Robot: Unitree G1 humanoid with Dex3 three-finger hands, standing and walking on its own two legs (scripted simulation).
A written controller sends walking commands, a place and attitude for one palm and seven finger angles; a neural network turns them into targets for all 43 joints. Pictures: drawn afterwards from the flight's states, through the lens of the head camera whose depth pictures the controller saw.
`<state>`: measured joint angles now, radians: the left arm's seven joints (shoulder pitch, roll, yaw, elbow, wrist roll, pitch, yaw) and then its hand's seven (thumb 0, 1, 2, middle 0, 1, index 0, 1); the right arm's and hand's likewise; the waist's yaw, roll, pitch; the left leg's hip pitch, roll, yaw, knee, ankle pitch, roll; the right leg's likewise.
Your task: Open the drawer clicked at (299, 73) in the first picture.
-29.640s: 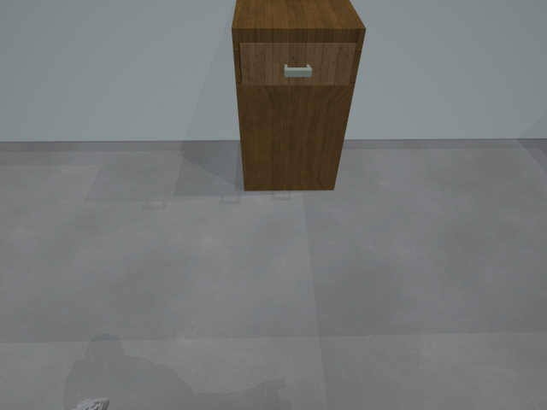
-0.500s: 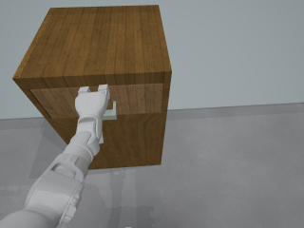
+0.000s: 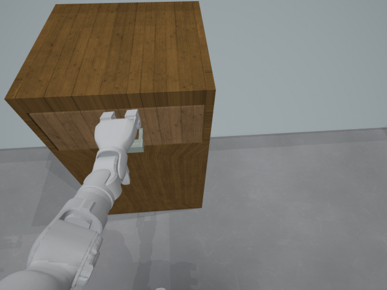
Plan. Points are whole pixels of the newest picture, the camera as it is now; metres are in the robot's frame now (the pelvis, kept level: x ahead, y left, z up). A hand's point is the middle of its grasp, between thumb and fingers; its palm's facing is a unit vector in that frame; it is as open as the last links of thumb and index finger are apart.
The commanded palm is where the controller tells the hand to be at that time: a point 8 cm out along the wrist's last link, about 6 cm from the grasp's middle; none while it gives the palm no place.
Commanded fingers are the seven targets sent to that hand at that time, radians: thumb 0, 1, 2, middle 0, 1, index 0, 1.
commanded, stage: lower the fingers behind the handle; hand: left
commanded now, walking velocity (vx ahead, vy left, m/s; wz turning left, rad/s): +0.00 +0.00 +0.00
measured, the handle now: (124, 139) +0.50 +0.17 -0.05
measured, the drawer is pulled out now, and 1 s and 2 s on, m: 0.00 0.00 0.00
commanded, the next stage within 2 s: lift the fingers back up to retry in 1.40 s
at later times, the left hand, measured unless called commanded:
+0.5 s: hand (125, 154) +0.45 +0.16 -0.04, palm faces -0.03 -0.05 -1.00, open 13.8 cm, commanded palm +0.42 +0.16 +0.02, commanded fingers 0.00 -0.50 0.30 -0.30 -1.20 -0.30 -1.20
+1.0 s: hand (126, 156) +0.44 +0.16 -0.05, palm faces +0.02 -0.02 -1.00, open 13.9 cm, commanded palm +0.42 +0.15 -0.02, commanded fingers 0.00 -0.50 0.30 -0.30 -1.20 -0.30 -1.20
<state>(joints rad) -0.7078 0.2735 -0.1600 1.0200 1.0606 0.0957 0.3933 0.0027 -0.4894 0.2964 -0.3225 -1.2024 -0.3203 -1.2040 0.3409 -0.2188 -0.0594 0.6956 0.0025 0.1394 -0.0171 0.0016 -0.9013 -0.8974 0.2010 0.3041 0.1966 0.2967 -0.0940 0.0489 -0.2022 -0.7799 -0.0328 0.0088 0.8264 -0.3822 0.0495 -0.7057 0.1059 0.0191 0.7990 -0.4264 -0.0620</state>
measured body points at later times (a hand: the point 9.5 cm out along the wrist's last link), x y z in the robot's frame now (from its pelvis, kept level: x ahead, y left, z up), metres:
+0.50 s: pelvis -0.01 +0.00 -0.02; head +0.08 +0.01 +0.42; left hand +0.44 +0.16 +0.02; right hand +0.03 -0.25 -0.15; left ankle +0.00 +0.09 -0.70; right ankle -0.04 -0.09 -0.70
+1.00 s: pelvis -0.03 +0.01 -0.04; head +0.07 +0.02 +0.40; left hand +0.44 +0.16 +0.01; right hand +0.01 -0.25 -0.17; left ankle +0.00 +0.09 -0.70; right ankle -0.04 -0.09 -0.70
